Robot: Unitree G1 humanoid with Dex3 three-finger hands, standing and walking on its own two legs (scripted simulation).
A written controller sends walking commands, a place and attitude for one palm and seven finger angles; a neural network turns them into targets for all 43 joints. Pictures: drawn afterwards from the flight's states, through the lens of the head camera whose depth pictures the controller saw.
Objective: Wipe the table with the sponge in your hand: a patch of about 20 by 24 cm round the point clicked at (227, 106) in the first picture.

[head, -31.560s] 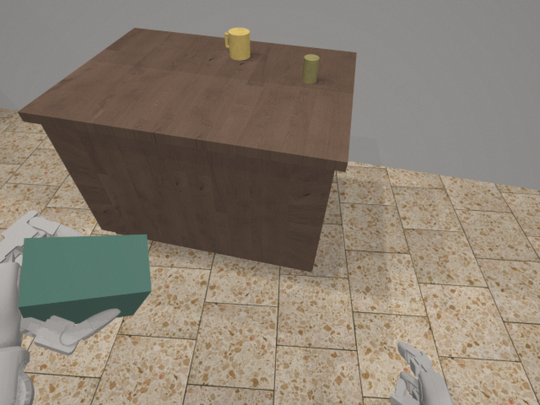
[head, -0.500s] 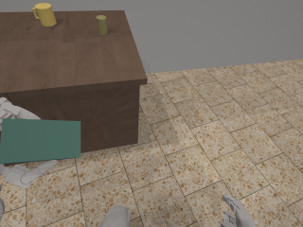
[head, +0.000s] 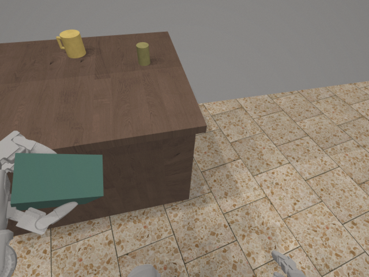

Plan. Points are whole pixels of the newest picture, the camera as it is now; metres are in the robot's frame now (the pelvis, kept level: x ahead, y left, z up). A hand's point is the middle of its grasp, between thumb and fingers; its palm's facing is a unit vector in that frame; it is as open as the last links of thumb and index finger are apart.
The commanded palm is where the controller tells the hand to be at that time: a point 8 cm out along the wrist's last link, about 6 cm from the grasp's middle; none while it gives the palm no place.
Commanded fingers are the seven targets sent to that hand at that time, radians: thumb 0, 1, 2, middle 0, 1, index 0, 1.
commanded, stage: take the last steps up to it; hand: left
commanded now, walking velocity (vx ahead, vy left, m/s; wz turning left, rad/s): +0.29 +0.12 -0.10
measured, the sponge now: (69, 182) +0.23 +0.22 +0.15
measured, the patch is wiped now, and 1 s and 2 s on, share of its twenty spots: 0.00 0.00 0.00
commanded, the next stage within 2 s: come to a stop and stand still in 0.56 s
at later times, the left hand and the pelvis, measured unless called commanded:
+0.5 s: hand (56, 119) +0.34 +0.28 +0.17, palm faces +0.41 -0.81 -0.41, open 10.4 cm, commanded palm +0.28 +0.32 +0.19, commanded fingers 0.00 0.10 1.30 -1.20 -1.60 -1.20 -1.60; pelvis +0.11 +0.04 +0.00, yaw -2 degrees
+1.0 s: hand (68, 95) +0.41 +0.29 +0.18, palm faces +0.36 -0.85 -0.39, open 10.4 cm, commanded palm +0.36 +0.33 +0.19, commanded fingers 0.00 0.10 1.30 -1.20 -1.60 -1.20 -1.60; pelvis +0.18 +0.06 +0.01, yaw -3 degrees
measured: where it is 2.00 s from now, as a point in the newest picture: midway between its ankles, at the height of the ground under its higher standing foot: outside the picture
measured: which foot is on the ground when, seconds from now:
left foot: up 0.00-0.04, down 0.06-0.36, up 0.38-0.62, down 0.64-1.00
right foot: down 0.00-0.06, up 0.08-0.34, down 0.36-1.00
